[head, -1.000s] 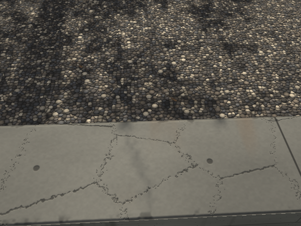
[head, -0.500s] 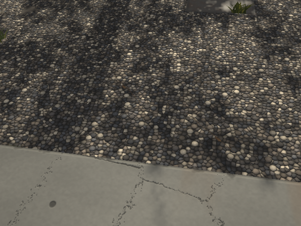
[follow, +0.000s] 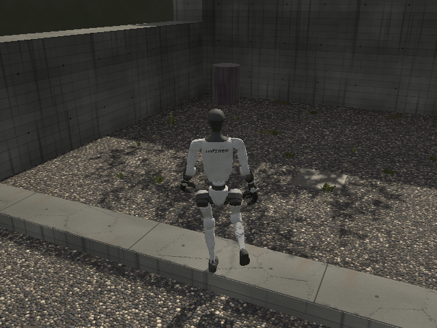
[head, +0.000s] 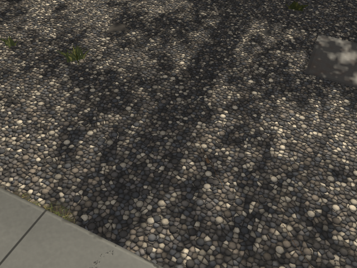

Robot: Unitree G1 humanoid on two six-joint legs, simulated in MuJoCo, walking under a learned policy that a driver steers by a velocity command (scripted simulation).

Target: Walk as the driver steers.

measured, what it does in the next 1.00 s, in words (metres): walks ahead, turning right: right foot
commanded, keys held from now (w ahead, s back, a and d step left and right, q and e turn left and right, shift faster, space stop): w+q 0.06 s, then w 0.08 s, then w+e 0.56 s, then e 0.30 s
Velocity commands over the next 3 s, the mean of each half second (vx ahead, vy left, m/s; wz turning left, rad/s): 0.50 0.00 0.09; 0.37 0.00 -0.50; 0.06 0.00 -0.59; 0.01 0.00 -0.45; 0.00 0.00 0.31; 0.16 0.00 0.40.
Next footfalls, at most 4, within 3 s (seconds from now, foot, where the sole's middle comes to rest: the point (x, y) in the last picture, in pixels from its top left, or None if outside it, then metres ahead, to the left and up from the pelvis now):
0.38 right None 0.35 -0.07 -0.74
1.06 left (164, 230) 0.77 0.07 -0.91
1.72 right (210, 257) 0.65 -0.13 -0.91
2.06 left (173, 214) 0.85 0.03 -0.91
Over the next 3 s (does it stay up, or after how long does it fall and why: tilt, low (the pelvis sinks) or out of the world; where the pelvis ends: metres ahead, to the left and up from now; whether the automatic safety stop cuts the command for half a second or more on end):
stays up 0.83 -0.05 -0.13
